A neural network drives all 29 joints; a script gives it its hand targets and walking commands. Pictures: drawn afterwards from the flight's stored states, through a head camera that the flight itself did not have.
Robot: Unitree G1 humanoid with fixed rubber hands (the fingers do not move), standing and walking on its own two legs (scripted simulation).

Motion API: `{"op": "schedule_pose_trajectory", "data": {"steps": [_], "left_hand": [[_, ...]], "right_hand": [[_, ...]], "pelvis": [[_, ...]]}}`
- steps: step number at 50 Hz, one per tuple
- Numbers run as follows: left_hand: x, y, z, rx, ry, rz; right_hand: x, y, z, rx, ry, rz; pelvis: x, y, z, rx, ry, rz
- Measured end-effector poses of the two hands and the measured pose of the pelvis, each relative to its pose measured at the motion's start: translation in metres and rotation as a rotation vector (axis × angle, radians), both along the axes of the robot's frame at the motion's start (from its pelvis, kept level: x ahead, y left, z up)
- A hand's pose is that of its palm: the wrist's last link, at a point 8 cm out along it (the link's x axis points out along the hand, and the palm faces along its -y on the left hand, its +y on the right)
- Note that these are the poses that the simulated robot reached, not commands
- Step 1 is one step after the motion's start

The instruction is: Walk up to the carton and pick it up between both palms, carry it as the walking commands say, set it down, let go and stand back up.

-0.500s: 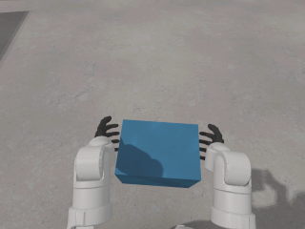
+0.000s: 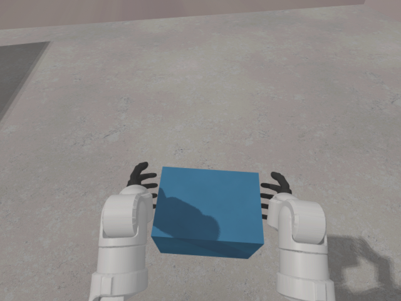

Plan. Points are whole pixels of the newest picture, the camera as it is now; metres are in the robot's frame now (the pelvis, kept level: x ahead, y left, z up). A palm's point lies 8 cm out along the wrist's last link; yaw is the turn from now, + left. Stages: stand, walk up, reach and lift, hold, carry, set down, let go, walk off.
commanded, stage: carry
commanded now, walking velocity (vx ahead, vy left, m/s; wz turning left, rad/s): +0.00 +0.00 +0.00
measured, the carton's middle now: (207, 214) +0.31 -0.02 -0.01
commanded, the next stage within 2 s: none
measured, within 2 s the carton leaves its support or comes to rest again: neither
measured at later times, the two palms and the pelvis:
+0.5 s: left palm (121, 199) +0.30 +0.15 +0.09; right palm (265, 202) +0.29 -0.13 +0.07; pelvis +0.00 +0.01 +0.00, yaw +1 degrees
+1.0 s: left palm (121, 193) +0.31 +0.15 +0.08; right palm (262, 195) +0.31 -0.12 +0.06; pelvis +0.02 +0.02 +0.00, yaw +1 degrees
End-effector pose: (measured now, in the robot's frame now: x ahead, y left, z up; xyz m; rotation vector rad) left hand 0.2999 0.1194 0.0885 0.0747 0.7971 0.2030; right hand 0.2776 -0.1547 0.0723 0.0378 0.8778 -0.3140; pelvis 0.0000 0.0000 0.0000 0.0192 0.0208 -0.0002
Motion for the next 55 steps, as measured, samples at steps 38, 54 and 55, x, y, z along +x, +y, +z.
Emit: {"op": "schedule_pose_trajectory", "data": {"steps": [38,54,55], "left_hand": [[0.011,0.031,-0.005,-0.001,0.001,0.069],[0.016,0.033,-0.004,-0.002,-0.030,0.044],[0.016,0.034,-0.004,-0.003,-0.031,0.042]], "right_hand": [[0.028,0.030,-0.009,0.006,0.002,0.080],[0.030,0.031,-0.006,-0.010,-0.031,0.091],[0.031,0.031,-0.006,-0.008,-0.032,0.095]], "pelvis": [[0.016,0.013,-0.003,-0.009,0.007,0.021],[0.021,0.017,0.000,-0.012,0.002,0.022],[0.021,0.017,0.000,-0.012,0.003,0.021]]}}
